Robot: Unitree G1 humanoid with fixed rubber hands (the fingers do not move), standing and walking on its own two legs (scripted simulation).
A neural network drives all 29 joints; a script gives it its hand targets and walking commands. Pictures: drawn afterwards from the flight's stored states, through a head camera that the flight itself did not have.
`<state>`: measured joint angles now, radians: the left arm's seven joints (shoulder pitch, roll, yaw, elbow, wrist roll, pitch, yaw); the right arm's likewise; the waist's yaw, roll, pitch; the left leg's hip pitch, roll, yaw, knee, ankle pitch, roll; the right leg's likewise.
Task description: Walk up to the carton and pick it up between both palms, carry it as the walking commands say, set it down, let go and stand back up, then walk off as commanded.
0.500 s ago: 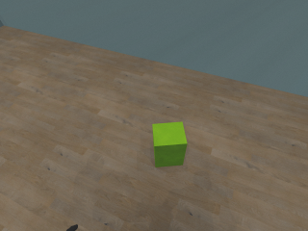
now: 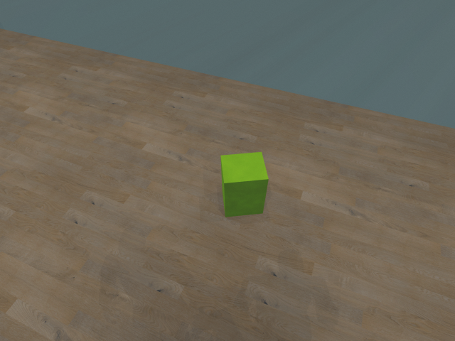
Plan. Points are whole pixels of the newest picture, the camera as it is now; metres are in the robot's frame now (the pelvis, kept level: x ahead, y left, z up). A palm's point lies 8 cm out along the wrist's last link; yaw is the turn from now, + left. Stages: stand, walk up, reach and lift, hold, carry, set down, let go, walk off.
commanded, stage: walk off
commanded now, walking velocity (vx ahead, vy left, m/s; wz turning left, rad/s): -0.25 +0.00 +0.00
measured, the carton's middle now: (242, 185) +0.88 -0.04 -0.63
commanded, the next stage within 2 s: stand in 1.76 s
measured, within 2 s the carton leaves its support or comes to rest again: neither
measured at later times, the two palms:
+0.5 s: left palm out of the picture -0.09 +0.26 -0.13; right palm out of the picture -0.09 -0.28 -0.13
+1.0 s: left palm out of the picture -0.26 +0.24 -0.12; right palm out of the picture -0.24 -0.29 -0.14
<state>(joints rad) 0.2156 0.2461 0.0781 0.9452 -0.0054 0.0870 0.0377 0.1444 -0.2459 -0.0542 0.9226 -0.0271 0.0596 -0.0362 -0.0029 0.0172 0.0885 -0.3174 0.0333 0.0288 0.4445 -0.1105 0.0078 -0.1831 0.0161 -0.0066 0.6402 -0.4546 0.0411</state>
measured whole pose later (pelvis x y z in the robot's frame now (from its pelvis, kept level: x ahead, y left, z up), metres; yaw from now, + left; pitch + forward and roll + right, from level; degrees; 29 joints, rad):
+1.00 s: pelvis -0.31 -0.03 +0.00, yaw +0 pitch -1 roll +0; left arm 0.23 0.24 0.07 0.93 0.01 0.07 0.03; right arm 0.18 -0.26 -0.07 0.93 -0.02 0.07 -0.03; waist -0.01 0.04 0.08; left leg -0.41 0.02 0.00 0.60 -0.29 -0.02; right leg -0.16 0.01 -0.02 0.49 -0.30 -0.01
